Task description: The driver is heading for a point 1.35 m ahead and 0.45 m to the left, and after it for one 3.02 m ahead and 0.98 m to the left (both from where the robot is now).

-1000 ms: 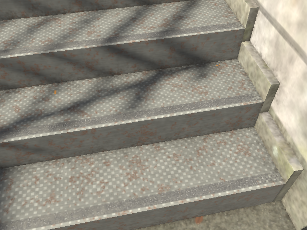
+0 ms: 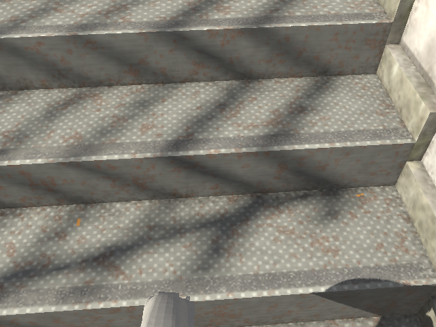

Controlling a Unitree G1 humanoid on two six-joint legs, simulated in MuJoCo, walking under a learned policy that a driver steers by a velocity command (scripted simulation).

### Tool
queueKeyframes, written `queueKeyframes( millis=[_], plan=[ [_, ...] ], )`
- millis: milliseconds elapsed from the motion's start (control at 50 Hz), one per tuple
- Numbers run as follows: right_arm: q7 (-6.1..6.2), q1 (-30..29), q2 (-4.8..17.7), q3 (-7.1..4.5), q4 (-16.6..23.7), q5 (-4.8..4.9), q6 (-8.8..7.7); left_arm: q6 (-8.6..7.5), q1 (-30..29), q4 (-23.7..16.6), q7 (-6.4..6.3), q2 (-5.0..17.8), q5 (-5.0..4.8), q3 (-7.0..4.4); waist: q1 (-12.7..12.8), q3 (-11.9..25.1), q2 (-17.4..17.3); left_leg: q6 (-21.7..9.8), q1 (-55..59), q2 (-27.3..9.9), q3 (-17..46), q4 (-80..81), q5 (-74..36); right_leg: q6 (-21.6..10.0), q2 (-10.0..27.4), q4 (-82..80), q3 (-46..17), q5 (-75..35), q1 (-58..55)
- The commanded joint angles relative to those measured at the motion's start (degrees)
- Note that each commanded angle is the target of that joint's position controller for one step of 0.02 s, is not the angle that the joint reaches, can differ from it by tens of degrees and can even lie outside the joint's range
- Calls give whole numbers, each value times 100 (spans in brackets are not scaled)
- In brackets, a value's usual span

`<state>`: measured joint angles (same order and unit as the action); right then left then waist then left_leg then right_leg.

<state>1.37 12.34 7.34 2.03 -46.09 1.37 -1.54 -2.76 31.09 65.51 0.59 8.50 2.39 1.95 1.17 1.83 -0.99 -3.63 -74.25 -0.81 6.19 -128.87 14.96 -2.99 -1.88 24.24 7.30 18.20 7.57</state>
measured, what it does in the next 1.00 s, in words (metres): climbs, turning left: left foot 0.17 m higher, then right foot 0.17 m higher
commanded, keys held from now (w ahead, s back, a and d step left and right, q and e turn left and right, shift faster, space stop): w+q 0.60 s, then q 0.12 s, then no key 0.28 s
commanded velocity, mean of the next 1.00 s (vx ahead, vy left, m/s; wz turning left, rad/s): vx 0.39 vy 0.00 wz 0.48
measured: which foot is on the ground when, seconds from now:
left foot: up 0.00-0.18, down 0.20-0.70, up 0.72-1.00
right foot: down 0.00-0.22, up 0.24-0.66, down 0.68-1.00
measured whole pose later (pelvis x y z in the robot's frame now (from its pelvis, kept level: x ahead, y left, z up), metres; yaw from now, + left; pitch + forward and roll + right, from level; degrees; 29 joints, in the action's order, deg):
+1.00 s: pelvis +0.51 +0.10 +0.33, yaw +28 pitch +5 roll -3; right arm -6.2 -0.4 14.0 -1.8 -46.8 -1.2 -4.6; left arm -6.0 22.5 57.0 2.4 9.9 1.3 0.9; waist 3.3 6.2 -1.0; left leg -1.8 -50.4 -6.0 3.6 -70.5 12.4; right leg -2.0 -0.2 31.8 9.3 15.2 21.1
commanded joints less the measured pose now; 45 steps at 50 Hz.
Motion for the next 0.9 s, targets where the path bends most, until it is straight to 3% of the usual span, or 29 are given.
queueKeyframes(
  millis=[20, 60, 80, 100, 140, 160, 200, 220, 240, 260, 300, 320, 360, 400, 460, 520, 560, 600, 640, 680, 700, 720, 740, 760, 780, 820, 840, 880, 900],
  plan=[
    [-187, -1323, -150, 317, 1250, -66, -261, 49, -210, -295, -143, 386, -68, 70, -193, -820, -25, 9, -739, -258, -191, 1370, -550, -103, 1309, -1114, -682, -877, 837],
    [-207, -1475, -82, 345, 1414, -22, -240, -5, 167, -297, -312, 631, -119, 47, -55, -535, 316, 244, -177, -329, -693, 2125, -924, -296, 1355, -1385, -696, -1073, 879],
    [-176, -1634, -228, 484, 1653, -77, -198, -10, 270, -307, -450, 1247, -224, -134, -97, -359, 424, 268, 343, -665, -1039, 2925, -40, -552, 1775, -2218, -796, -1317, 690],
    [-171, -2002, -158, 507, 1791, -77, -193, 34, 456, -241, -522, 1350, -363, -208, 71, -451, 248, 261, 551, -775, -1231, 3712, 417, -583, 1839, -2433, -736, -1498, 184],
    [-277, -1898, -363, 526, 1726, -40, -253, 123, 217, -294, -483, 1399, -443, -196, -216, 114, 468, -159, 2444, -184, -2205, 4885, 1237, -607, 1750, -1780, -44, -6336, -248],
    [-346, -1981, -25, 397, 1975, 70, -413, 79, 492, -276, -440, 1524, -360, -183, -350, 315, 1103, -333, 3239, 411, -2607, 5122, 1548, -660, 1803, -928, 44, -10835, -426],
    [-469, -12, 1012, -117, 1432, -43, -407, 25, -72, -748, -286, 1925, -45, -317, -1382, 1818, 1937, -958, 5138, 614, -1010, 6713, 1244, -668, 1918, 1507, -101, -12489, -1061],
    [-396, 918, 1762, -406, 1134, -211, -313, -215, -334, -1284, -146, 1501, -21, -266, -1503, 2372, 177, -1791, 7176, -479, 2107, 7864, 1584, -350, 1053, 3619, -241, -10220, 1485],
    [-61, 1448, 2305, -584, 844, -379, -74, -560, -1027, -1296, 139, 1231, 36, -283, -1535, 2783, -1780, -2512, 8041, -1595, 5683, 11013, 1050, -59, -427, 6508, -1062, -1505, 2895],
    [12, 1630, 1813, -455, 534, -419, -85, -738, -809, -1313, 420, 1188, -159, -454, -1151, 2715, -1308, -1991, 7920, -1810, 5958, 11322, 2037, -255, -114, 8219, -2315, -860, 3534],
    [-224, 1061, 860, -249, 112, -133, -166, -559, -2748, -2426, 288, 551, -225, -309, -643, -189, 216, -1148, 5533, -1231, 3719, 10840, 2403, -503, 127, 9076, -1474, -571, 4991],
    [-389, 844, 810, -263, -357, -421, -261, -388, -2427, -2329, 228, 309, 91, -144, -440, -1069, -124, -1116, 5155, -757, 2422, 10222, 959, -683, -284, 9896, -2112, -1150, 6024],
    [-595, 756, 183, -124, -846, -608, -275, -145, -1867, -2443, 273, 34, 40, 18, 369, -507, 210, -584, 4757, -395, 986, 10278, -528, -1139, 144, 9729, -1702, -1837, 6149],
    [-632, 281, 510, -204, -743, -615, -460, -174, -1840, -2498, 369, 368, -94, 14, 593, -177, -90, -382, 4218, -26, 176, 10696, -670, -974, 301, 8778, -1128, -1768, 5822],
    [-469, 1713, 487, -86, -1320, -911, -515, -149, -2251, -2341, 409, 220, -129, 165, 136, 40, -741, -749, 4947, -97, 748, 10735, -347, -718, 170, 10990, -873, -1104, 6879],
    [-634, 1924, 788, -75, -1454, -1082, -385, -105, -3635, -3001, 262, 437, -150, 238, -169, -7, 251, -773, 5485, -396, 1075, 10908, 130, -614, 517, 9099, -701, -1333, 7428],
    [-701, 2155, 626, 8, -1576, -979, -373, 7, -4563, -3375, 166, 277, -113, 263, -446, -49, -258, -1036, 4864, -566, 1295, 11453, -107, -333, 742, 8062, -486, -1497, 6600],
    [-800, 1961, 679, 53, -1362, -665, -404, 269, -4806, -3431, 225, -1, 60, 355, -453, -363, -650, -1315, 4652, -1018, 1512, 12317, -819, -186, 636, 6665, -251, -430, 5456],
    [-825, 1454, 1312, -71, -951, -327, -634, 353, -4157, -3374, 356, 330, -46, 193, 94, 293, -850, -1403, 4973, -1214, 1044, 11733, -6463, 26, -54, 5793, 442, -267, 3475],
    [-802, 1724, 1920, -380, -989, -137, -671, 243, -3646, -3416, 221, 992, -135, -118, 239, 717, -1232, -1088, 6866, -1161, 950, 10786, -9278, 44, -538, 3588, 382, 338, 3005],
    [-870, 1465, 1759, -443, -932, -279, -623, 172, -2454, -3108, 78, 1170, -195, -252, 605, 1408, -927, -751, 6882, -940, 781, 9440, -9564, -248, -257, 2877, -419, -726, 1674],
    [-847, 2439, 802, -302, -930, -655, -627, 62, -933, -2722, 17, 1269, -209, -313, 462, 3773, 897, -308, 4885, -281, 855, 7434, -6559, -2002, 1495, 2526, -3402, -3329, -1648],
    [-838, 1843, 735, -374, -918, -403, -395, 123, 247, -2553, -20, 1317, 195, -353, 1223, 3581, 2057, -48, 3312, 954, 1227, 4621, -290, -2824, 2672, 705, -6335, -2122, -1788],
    [-786, 871, 918, -535, -664, -168, -327, -157, -70, -2364, -77, 1288, 315, -340, 1100, 1668, 1283, -92, 2157, 666, 1431, 3073, -711, -2136, 2436, 301, -6023, -396, -174],
    [-595, 385, 998, -661, -537, 6, -350, -312, -839, -2264, 21, 1073, 135, -299, 693, 578, 855, -150, 1912, 431, 1065, 2641, -907, -1962, 2255, 370, -5055, -79, 1101],
    [-488, 89, 593, -495, -278, -263, -322, -377, -1413, -1547, 121, 70, -84, -101, -33, 612, -237, -430, 2067, 127, 598, 2633, -261, -1503, 1946, 615, -3115, -818, 1664],
    [-458, -71, 393, -407, -178, -342, -284, -379, -1762, -1458, 108, -304, -189, -23, -327, 511, -65, -470, 2134, -79, 528, 3036, 197, -1198, 1607, 347, -2481, -987, 1939],
    [-433, 159, 28, -248, -220, -320, -205, -442, -2295, -1422, -54, -459, -122, -10, -543, 438, 391, -525, 1922, -114, 470, 3227, 686, -960, 1237, -177, -1843, -809, 2072],
    [-456, -108, 243, -239, -60, -295, -216, -469, -2061, -1365, -50, -227, 0, -57, -485, 556, 54, -412, 1814, -277, 270, 3798, 169, -818, 1191, -262, -1532, -730, 1860]
  ],
)
Keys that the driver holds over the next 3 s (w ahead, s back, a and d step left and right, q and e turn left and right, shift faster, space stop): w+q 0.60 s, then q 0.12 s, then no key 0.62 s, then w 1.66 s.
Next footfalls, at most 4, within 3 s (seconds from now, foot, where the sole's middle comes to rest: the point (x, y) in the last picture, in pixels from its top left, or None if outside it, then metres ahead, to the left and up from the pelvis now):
0.20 left None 0.28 0.13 -0.60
0.68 right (226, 248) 0.60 0.03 -0.43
1.08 left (119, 256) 0.58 0.29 -0.43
1.96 right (213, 225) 0.67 0.06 -0.43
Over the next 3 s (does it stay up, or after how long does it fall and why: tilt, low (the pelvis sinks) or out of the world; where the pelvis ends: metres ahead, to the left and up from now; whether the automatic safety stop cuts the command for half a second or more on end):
stays up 1.05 0.40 0.58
